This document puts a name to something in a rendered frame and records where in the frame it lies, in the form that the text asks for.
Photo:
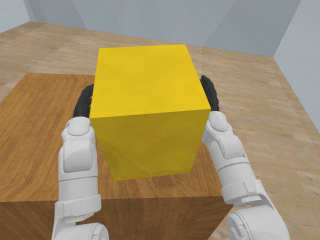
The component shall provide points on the carton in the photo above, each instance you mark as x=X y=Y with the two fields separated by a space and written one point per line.
x=148 y=110

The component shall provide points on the right robot forearm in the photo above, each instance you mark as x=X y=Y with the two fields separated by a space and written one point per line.
x=239 y=184

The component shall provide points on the robot right upper arm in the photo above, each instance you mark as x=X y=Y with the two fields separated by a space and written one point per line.
x=256 y=223

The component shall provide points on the robot left hand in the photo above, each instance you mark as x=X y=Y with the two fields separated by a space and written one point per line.
x=82 y=108

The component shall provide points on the robot left upper arm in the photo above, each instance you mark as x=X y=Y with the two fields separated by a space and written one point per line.
x=90 y=231

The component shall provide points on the robot right hand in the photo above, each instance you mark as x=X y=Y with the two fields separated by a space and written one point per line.
x=210 y=93

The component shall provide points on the pedestal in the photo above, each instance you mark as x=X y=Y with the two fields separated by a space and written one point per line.
x=186 y=206

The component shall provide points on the left robot forearm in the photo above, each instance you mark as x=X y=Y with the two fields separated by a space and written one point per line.
x=78 y=197

